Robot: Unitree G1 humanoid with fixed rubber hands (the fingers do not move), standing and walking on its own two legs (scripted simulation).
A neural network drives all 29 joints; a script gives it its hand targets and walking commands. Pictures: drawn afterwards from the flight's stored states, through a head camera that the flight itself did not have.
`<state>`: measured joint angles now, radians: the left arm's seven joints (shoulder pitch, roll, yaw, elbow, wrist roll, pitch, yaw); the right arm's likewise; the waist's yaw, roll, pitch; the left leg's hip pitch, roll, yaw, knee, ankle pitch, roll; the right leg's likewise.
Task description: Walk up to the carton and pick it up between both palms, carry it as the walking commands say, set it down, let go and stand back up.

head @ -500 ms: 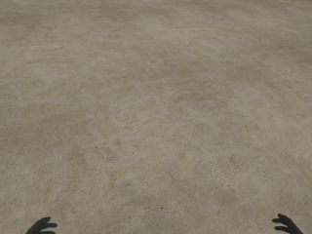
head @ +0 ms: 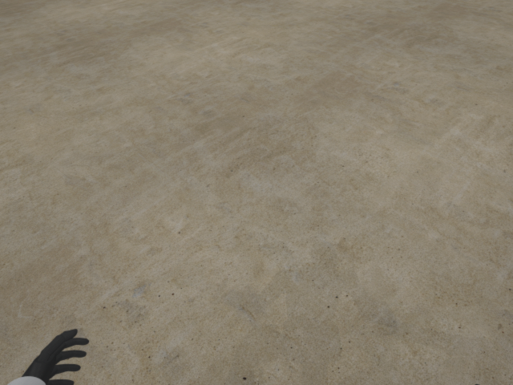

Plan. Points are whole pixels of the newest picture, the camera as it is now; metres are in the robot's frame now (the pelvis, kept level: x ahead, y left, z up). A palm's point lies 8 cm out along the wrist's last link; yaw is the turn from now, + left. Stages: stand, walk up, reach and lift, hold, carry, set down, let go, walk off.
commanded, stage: walk up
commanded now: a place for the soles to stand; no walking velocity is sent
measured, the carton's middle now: out of the picture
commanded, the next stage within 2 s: none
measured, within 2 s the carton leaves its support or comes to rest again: neither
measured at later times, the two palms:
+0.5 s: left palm (177, 218) +0.50 +0.19 -0.08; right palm out of the picture +0.22 -0.44 -0.03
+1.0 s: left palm (251, 161) +0.76 +0.02 -0.13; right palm out of the picture +0.44 -0.58 -0.06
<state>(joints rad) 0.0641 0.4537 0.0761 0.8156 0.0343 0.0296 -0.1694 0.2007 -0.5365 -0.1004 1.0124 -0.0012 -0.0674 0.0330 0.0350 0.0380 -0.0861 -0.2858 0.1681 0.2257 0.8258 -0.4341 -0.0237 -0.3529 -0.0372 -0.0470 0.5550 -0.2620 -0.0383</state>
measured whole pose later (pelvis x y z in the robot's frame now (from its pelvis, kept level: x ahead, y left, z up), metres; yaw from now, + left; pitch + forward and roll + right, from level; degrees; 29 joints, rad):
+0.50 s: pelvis +0.25 -0.06 +0.01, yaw -20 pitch -1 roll +1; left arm 0.11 0.49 0.11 0.80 0.03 0.01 -0.19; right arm 0.19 -0.50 -0.10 0.88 -0.03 -0.15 -0.01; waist -0.02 -0.08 0.05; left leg -0.19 0.07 0.24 0.42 -0.21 0.03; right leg -0.52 -0.07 0.03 0.92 -0.34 0.02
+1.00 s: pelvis +0.52 -0.21 -0.02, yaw -33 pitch -1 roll -3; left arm 0.18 0.45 0.08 0.86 0.02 0.02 -0.12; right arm 0.20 -0.52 -0.08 0.87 -0.01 -0.17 0.03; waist 0.07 -0.01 0.07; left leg -0.48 0.11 0.13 0.67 -0.19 0.04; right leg -0.39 0.00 0.09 0.80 -0.38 -0.06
